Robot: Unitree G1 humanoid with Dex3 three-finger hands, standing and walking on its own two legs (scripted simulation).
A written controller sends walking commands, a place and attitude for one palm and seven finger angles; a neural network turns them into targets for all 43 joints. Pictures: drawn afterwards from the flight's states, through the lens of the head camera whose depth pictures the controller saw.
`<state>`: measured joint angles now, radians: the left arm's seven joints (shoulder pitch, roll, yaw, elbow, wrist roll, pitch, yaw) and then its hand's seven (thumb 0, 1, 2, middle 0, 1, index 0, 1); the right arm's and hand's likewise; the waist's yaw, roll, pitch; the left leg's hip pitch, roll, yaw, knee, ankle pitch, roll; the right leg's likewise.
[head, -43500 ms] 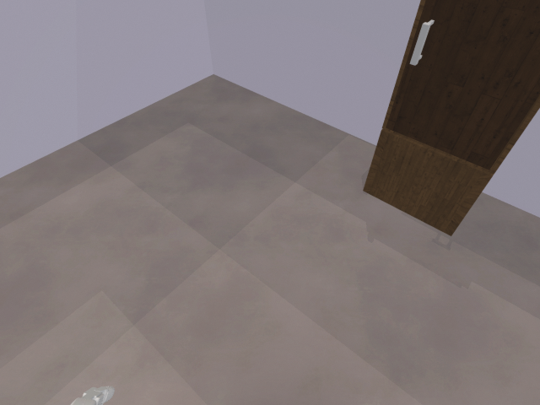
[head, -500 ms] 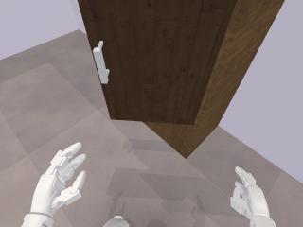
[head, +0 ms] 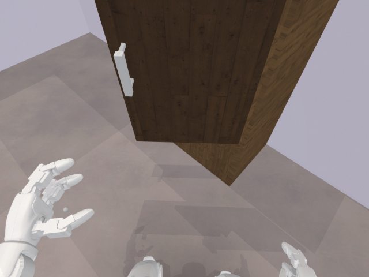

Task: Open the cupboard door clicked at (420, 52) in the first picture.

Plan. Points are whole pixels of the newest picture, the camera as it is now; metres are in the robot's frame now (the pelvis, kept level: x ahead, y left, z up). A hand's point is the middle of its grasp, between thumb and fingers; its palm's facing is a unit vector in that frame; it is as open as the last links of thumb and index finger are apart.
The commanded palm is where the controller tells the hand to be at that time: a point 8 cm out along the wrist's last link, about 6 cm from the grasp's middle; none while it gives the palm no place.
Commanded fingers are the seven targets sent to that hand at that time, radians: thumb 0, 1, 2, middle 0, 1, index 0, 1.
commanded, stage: raise the hand with hooked fingers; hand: left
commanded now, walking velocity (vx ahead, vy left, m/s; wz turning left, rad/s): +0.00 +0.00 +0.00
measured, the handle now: (125, 70) +0.61 +0.19 +0.09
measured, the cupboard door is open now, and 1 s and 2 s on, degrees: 41 41 41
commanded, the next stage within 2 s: move the hooked fingers beside the handle in 1.24 s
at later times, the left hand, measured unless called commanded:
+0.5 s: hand (33, 192) +0.25 +0.29 +0.09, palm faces +0.02 -1.00 -0.05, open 13.8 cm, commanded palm +0.23 +0.34 +0.09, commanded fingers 0.00 -0.50 0.30 -0.30 -1.20 -0.30 -1.20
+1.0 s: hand (39, 171) +0.29 +0.28 +0.11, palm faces +0.00 -1.00 -0.03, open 14.0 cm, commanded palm +0.26 +0.33 +0.11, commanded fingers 0.00 -0.50 0.30 -0.30 -1.20 -0.30 -1.20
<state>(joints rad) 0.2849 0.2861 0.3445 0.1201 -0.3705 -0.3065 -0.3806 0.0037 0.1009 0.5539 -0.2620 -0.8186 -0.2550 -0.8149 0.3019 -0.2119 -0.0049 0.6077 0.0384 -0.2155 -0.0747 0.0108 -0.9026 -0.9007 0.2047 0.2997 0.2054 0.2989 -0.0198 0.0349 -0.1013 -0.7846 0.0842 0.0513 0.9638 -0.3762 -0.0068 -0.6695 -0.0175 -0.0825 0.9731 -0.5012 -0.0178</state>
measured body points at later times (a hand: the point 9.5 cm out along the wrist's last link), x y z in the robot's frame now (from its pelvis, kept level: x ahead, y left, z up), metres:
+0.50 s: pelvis +0.00 +0.03 +0.02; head +0.03 +0.04 +0.47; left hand +0.25 +0.34 +0.09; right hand +0.19 -0.20 -0.05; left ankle +0.05 +0.13 -0.68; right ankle -0.01 -0.11 -0.68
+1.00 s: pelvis +0.00 +0.01 +0.03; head +0.04 +0.01 +0.47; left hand +0.28 +0.33 +0.12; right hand +0.15 -0.25 -0.05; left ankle +0.06 +0.13 -0.68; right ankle -0.01 -0.11 -0.68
